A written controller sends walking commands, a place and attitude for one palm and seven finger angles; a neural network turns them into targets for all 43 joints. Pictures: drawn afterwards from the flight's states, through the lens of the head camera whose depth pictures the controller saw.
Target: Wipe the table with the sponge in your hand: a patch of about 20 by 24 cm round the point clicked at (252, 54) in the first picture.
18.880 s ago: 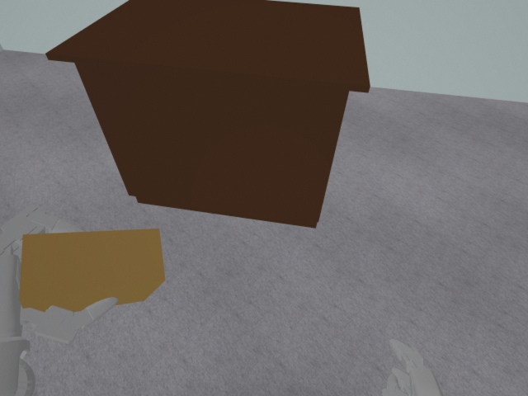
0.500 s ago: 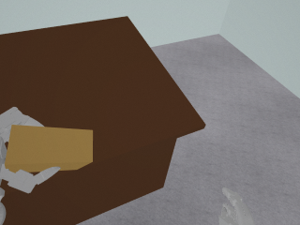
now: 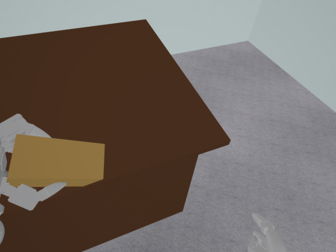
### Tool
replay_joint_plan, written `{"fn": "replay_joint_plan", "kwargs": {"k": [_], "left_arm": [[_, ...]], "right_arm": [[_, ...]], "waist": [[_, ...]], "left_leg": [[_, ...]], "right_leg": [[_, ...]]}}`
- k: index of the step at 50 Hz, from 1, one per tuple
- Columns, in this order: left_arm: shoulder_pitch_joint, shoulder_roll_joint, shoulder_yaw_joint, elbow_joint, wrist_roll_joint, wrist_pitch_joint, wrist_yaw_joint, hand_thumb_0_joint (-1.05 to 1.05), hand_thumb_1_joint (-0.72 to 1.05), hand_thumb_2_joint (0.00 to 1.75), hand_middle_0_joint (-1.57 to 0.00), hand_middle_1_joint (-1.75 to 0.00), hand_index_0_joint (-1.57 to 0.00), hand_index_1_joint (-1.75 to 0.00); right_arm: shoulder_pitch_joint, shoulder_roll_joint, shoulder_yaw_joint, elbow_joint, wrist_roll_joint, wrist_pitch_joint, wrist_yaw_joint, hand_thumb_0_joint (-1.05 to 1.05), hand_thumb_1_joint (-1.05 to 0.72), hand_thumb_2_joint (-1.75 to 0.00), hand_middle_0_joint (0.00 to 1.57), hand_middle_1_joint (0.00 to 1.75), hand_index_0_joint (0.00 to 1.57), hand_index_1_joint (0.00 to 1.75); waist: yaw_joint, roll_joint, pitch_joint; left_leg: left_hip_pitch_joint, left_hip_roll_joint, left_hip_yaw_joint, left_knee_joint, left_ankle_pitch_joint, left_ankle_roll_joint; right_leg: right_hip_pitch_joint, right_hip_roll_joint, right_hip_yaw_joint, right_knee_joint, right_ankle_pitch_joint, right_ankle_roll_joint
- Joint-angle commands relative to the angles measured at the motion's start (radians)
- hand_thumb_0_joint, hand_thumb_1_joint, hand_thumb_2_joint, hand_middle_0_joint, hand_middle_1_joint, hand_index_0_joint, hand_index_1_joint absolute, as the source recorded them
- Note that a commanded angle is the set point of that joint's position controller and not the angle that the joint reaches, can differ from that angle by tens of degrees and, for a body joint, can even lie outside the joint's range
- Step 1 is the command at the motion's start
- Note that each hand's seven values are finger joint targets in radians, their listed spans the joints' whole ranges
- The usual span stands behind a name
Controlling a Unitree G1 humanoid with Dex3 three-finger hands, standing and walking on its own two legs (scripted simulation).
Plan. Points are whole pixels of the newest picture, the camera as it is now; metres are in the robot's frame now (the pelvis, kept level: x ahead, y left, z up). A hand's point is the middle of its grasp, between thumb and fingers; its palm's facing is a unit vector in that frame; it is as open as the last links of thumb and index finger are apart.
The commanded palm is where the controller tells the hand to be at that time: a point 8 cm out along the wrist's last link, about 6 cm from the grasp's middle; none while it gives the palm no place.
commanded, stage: come to a stop and stand still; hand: left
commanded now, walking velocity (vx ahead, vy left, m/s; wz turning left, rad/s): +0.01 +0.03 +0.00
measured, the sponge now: (69, 165) +0.24 +0.21 +0.14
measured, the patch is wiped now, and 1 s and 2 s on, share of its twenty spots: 0.00 0.00 0.00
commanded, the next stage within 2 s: look again from close up in 0.86 s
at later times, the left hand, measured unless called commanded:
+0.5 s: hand out of the picture +0.22 +0.33 +0.18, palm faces +0.41 -0.84 -0.37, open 10.1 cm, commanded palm +0.16 +0.34 +0.19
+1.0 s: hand out of the picture +0.23 +0.32 +0.17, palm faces +0.36 -0.85 -0.40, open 10.1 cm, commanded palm +0.17 +0.36 +0.19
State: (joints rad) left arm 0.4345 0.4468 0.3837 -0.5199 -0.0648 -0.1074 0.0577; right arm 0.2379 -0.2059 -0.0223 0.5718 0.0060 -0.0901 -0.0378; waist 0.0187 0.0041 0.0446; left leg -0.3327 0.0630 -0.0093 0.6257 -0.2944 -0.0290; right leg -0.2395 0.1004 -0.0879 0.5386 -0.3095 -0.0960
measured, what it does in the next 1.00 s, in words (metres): shifts its weight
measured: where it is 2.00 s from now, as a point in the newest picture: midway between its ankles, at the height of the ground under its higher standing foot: outside the picture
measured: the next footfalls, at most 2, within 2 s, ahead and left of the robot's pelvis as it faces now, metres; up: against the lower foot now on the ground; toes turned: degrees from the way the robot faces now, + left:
none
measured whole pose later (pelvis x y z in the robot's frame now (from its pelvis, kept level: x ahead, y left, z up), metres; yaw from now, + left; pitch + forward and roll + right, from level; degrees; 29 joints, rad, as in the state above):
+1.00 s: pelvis +0.00 +0.08 +0.01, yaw -1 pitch +0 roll -2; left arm 0.43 0.37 0.35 -0.46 -0.03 -0.20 0.10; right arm 0.20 -0.21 0.02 0.57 0.01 -0.11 -0.01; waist 0.03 0.00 0.04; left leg -0.24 -0.06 0.02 0.47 -0.23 0.08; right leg -0.16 0.00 -0.03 0.40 -0.23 0.01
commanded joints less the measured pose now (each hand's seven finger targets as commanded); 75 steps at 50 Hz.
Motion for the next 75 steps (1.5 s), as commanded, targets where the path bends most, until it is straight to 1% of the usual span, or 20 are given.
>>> {"fn": "replay_joint_plan", "kwargs": {"k": [1, 2, 4, 5, 7, 10, 11, 12, 14, 16, 18, 24, 31, 41, 52, 71, 72, 73, 74, 75], "left_arm": [[-0.255, 0.133, 0.127, 0.155, -0.026, -0.123, -0.019, 0.00, 0.10, 1.30, -1.20, -1.60, -1.20, -1.60], [-0.258, 0.145, 0.109, 0.032, -0.009, -0.152, -0.023, 0.00, 0.10, 1.30, -1.20, -1.60, -1.20, -1.60], [-0.148, 0.092, 0.069, -0.093, -0.017, -0.172, -0.018, 0.00, 0.10, 1.30, -1.20, -1.60, -1.20, -1.60], [-0.106, 0.084, 0.067, -0.126, -0.014, -0.172, -0.011, 0.00, 0.10, 1.30, -1.20, -1.60, -1.20, -1.60], [-0.018, 0.086, 0.089, -0.154, -0.008, -0.162, 0.010, 0.00, 0.10, 1.30, -1.20, -1.60, -1.20, -1.60], [-0.015, 0.159, 0.179, -0.174, -0.020, -0.173, 0.033, 0.00, 0.10, 1.30, -1.20, -1.60, -1.20, -1.60], [-0.032, 0.210, 0.227, -0.211, -0.018, -0.177, 0.053, 0.00, 0.10, 1.30, -1.20, -1.60, -1.20, -1.60], [-0.039, 0.173, 0.202, -0.202, -0.024, -0.181, 0.056, 0.00, 0.10, 1.30, -1.20, -1.60, -1.20, -1.60], [-0.081, 0.150, 0.172, -0.199, -0.021, -0.190, 0.059, 0.00, 0.10, 1.30, -1.20, -1.60, -1.20, -1.60], [-0.121, 0.140, 0.153, -0.197, -0.004, -0.196, 0.061, 0.00, 0.10, 1.30, -1.20, -1.60, -1.20, -1.60], [-0.169, 0.111, 0.113, -0.162, 0.015, -0.196, 0.058, 0.00, 0.10, 1.30, -1.20, -1.60, -1.20, -1.60], [-0.148, 0.044, 0.031, -0.123, 0.040, -0.176, 0.047, 0.00, 0.10, 1.30, -1.20, -1.60, -1.20, -1.60], [-0.136, 0.115, 0.100, -0.183, 0.039, -0.174, 0.059, 0.00, 0.10, 1.30, -1.20, -1.60, -1.20, -1.60], [-0.094, 0.096, 0.081, -0.206, 0.032, -0.161, 0.058, 0.00, 0.10, 1.30, -1.20, -1.60, -1.20, -1.60], [-0.085, 0.073, 0.060, -0.139, 0.019, -0.158, 0.067, 0.00, 0.10, 1.30, -1.20, -1.60, -1.20, -1.60], [-0.074, 0.108, 0.082, -0.151, 0.012, -0.142, 0.079, 0.00, 0.10, 1.30, -1.20, -1.60, -1.20, -1.60], [-0.060, 0.070, 0.051, -0.127, 0.006, -0.142, 0.074, 0.00, 0.10, 1.30, -1.20, -1.60, -1.20, -1.60], [-0.071, 0.084, 0.060, -0.147, 0.006, -0.142, 0.074, 0.00, 0.10, 1.30, -1.20, -1.60, -1.20, -1.60], [-1.079, 0.879, 0.635, -0.410, 0.161, -0.245, 0.073, 0.00, 0.10, 1.30, -1.20, -1.60, -1.20, -1.60], [-0.513, 0.270, 0.240, 0.179, 0.070, -0.201, 0.031, 0.00, 0.10, 1.30, -1.20, -1.60, -1.20, -1.60]], "right_arm": [[-0.065, -0.132, -0.063, -0.144, 0.024, -0.127, 0.002, 0.00, -0.90, -0.90, 0.20, 0.30, 0.20, 0.30], [-0.012, -0.138, -0.059, -0.145, 0.019, -0.117, 0.009, 0.00, -0.90, -0.90, 0.20, 0.30, 0.20, 0.30], [-0.048, -0.135, -0.056, -0.164, 0.023, -0.111, 0.038, 0.00, -0.90, -0.90, 0.20, 0.30, 0.20, 0.30], [-0.071, -0.130, -0.054, -0.175, 0.024, -0.110, 0.048, 0.00, -0.90, -0.90, 0.20, 0.30, 0.20, 0.30], [-0.096, -0.126, -0.044, -0.183, 0.024, -0.103, 0.056, 0.00, -0.90, -0.90, 0.20, 0.30, 0.20, 0.30], [-0.107, -0.105, -0.030, -0.183, 0.018, -0.100, 0.031, 0.00, -0.90, -0.90, 0.20, 0.30, 0.20, 0.30], [-0.114, -0.109, -0.026, -0.170, 0.017, -0.094, 0.022, 0.00, -0.90, -0.90, 0.20, 0.30, 0.20, 0.30], [-0.107, -0.103, -0.022, -0.165, 0.010, -0.095, 0.011, 0.00, -0.90, -0.90, 0.20, 0.30, 0.20, 0.30], [-0.113, -0.105, -0.015, -0.158, 0.003, -0.101, -0.002, 0.00, -0.90, -0.90, 0.20, 0.30, 0.20, 0.30], [-0.139, -0.114, -0.010, -0.150, -0.003, -0.109, -0.014, 0.00, -0.90, -0.90, 0.20, 0.30, 0.20, 0.30], [-0.120, -0.118, -0.005, -0.150, 0.000, -0.117, -0.011, 0.00, -0.90, -0.90, 0.20, 0.30, 0.20, 0.30], [-0.092, -0.125, -0.013, -0.139, 0.001, -0.130, 0.013, 0.00, -0.90, -0.90, 0.20, 0.30, 0.20, 0.30], [-0.113, -0.116, -0.003, -0.139, -0.002, -0.108, 0.014, 0.00, -0.90, -0.90, 0.20, 0.30, 0.20, 0.30], [-0.108, -0.119, -0.013, -0.150, 0.003, -0.078, 0.020, 0.00, -0.90, -0.90, 0.20, 0.30, 0.20, 0.30], [-0.126, -0.123, -0.009, -0.147, 0.008, -0.065, -0.001, 0.00, -0.90, -0.90, 0.20, 0.30, 0.20, 0.30], [-0.153, -0.126, -0.014, -0.139, 0.017, -0.065, -0.012, 0.00, -0.90, -0.90, 0.20, 0.30, 0.20, 0.30], [-0.136, -0.127, -0.012, -0.138, 0.010, -0.062, -0.011, 0.00, -0.90, -0.90, 0.20, 0.30, 0.20, 0.30], [-0.134, -0.129, -0.017, -0.143, 0.014, -0.063, -0.010, 0.00, -0.90, -0.90, 0.20, 0.30, 0.20, 0.30], [-0.020, -0.151, -0.015, -0.144, -0.032, -0.103, -0.002, 0.00, -0.90, -0.90, 0.20, 0.30, 0.20, 0.30], [-0.104, -0.038, 0.032, -0.086, -0.006, -0.101, -0.001, 0.00, -0.90, -0.90, 0.20, 0.30, 0.20, 0.30]], "waist": [[0.022, 0.041, -0.148], [0.016, 0.123, -0.203], [0.020, 0.114, -0.226], [0.028, 0.086, -0.228], [0.027, 0.012, -0.214], [0.015, -0.166, -0.133], [0.011, -0.134, -0.138], [-0.001, -0.102, -0.128], [-0.008, 0.008, -0.097], [-0.003, 0.132, -0.091], [0.003, 0.195, -0.088], [0.001, 0.053, -0.119], [0.002, 0.100, -0.160], [-0.003, 0.130, -0.195], [0.001, 0.057, -0.146], [0.004, 0.051, -0.138], [0.001, 0.034, -0.136], [0.001, 0.036, -0.144], [0.023, -0.123, 0.027], [-0.001, -0.103, -0.182]], "left_leg": [[0.087, -0.055, 0.054, -0.033, 0.215, 0.045], [0.118, -0.027, 0.079, -0.055, 0.248, 0.060], [0.139, 0.023, 0.043, -0.089, 0.322, 0.095], [0.109, 0.041, 0.028, -0.081, 0.330, 0.102], [0.061, 0.046, 0.000, -0.084, 0.241, 0.093], [0.037, -0.053, 0.024, 0.009, 0.005, 0.054], [0.061, -0.060, 0.012, 0.003, 0.005, 0.046], [0.082, -0.062, 0.001, -0.024, 0.008, 0.047], [0.164, -0.045, -0.022, -0.123, 0.009, 0.054], [0.180, 0.023, -0.095, -0.261, -0.028, 0.077], [0.037, 0.092, -0.188, -0.375, -0.138, 0.107], [0.071, 0.072, -0.156, -0.339, -0.021, 0.083], [0.177, 0.046, -0.125, -0.306, 0.248, 0.018], [0.295, 0.055, -0.107, -0.243, 0.551, -0.017], [0.126, 0.014, -0.092, -0.282, 0.180, 0.037], [0.164, -0.002, -0.072, -0.246, 0.204, 0.062], [0.152, -0.003, -0.074, -0.249, 0.193, 0.067], [0.152, 0.000, -0.081, -0.251, 0.202, 0.064], [0.007, 0.018, -0.032, -0.118, 0.281, 0.077], [0.162, -0.051, -0.054, -0.168, 0.342, 0.068]], "right_leg": [[0.062, -0.254, 0.308, -0.088, 0.703, 0.077], [0.076, -0.236, 0.271, -0.057, 0.673, 0.116], [0.091, -0.189, 0.191, 0.018, 0.589, 0.201], [0.106, -0.177, 0.178, 0.024, 0.510, 0.209], [0.098, -0.166, 0.164, -0.029, 0.301, 0.158], [-0.014, -0.244, 0.315, -0.258, 0.037, 0.097], [-0.041, -0.271, 0.351, -0.279, -0.022, 0.050], [-0.062, -0.277, 0.330, -0.281, -0.085, 0.020], [-0.129, -0.223, 0.269, -0.262, -0.155, 0.024], [-0.102, -0.142, 0.194, -0.190, -0.103, 0.057], [0.045, -0.103, 0.120, -0.066, -0.006, 0.080], [0.092, -0.117, 0.111, -0.132, 0.092, 0.081], [0.072, -0.107, 0.081, -0.123, 0.163, 0.075], [0.035, -0.103, 0.055, -0.118, 0.129, 0.075], [0.129, -0.138, 0.100, -0.177, 0.207, 0.072], [0.096, -0.170, 0.150, -0.219, 0.238, 0.068], [0.105, -0.167, 0.140, -0.222, 0.228, 0.070], [0.116, -0.166, 0.142, -0.214, 0.237, 0.068], [-0.062, -0.191, 0.183, -0.301, 0.328, 0.129], [-0.002, -0.219, 0.194, -0.195, 0.313, 0.036]]}}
